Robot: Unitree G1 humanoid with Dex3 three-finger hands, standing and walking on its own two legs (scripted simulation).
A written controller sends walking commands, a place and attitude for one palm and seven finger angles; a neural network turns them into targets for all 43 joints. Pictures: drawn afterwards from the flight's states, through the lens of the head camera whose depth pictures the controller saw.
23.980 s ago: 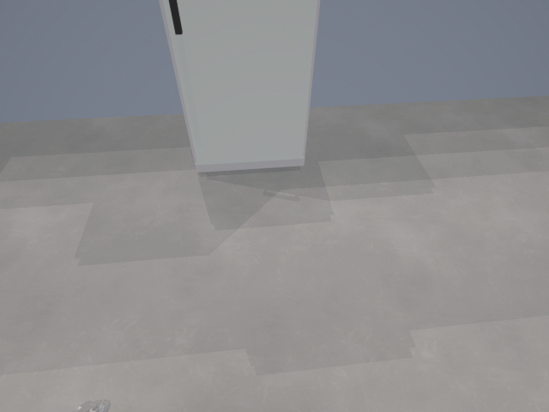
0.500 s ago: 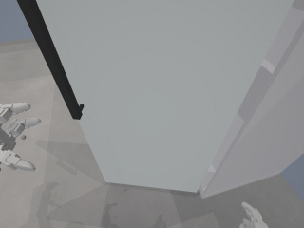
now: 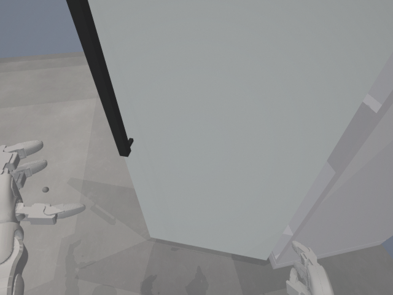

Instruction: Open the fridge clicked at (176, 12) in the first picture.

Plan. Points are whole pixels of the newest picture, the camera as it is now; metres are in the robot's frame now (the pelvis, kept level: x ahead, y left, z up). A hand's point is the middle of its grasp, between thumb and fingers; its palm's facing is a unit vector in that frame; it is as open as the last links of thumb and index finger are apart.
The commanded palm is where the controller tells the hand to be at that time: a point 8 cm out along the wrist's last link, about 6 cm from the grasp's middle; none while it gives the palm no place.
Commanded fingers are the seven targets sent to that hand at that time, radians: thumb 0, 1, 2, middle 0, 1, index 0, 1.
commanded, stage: draw the hand back to the body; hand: left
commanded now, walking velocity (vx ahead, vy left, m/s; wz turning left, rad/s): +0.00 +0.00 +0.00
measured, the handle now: (108, 81) +0.47 +0.26 +0.21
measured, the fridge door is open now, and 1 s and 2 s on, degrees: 67 67 67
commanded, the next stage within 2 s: step back with the hand held close in 0.86 s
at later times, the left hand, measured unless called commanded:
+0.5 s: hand (61, 190) +0.22 +0.25 +0.16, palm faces +0.46 -0.80 -0.38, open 8.6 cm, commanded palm +0.17 +0.29 +0.18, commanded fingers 0.00 0.90 0.90 -0.20 -0.30 -0.20 -0.30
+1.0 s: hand (60, 196) +0.21 +0.25 +0.16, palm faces +0.47 -0.80 -0.37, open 7.4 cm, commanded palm +0.16 +0.28 +0.18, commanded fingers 0.00 0.90 0.90 -0.20 -0.30 -0.20 -0.30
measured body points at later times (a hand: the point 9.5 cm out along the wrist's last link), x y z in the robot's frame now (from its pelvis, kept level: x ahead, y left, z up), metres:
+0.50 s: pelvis +0.02 -0.01 +0.00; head +0.00 -0.03 +0.45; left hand +0.19 +0.29 +0.18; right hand +0.20 -0.24 -0.08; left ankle +0.02 +0.10 -0.74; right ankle -0.01 -0.12 -0.74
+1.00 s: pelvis +0.01 -0.02 +0.01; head -0.01 -0.04 +0.45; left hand +0.18 +0.29 +0.18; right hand +0.20 -0.24 -0.08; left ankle +0.02 +0.10 -0.74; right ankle -0.01 -0.12 -0.74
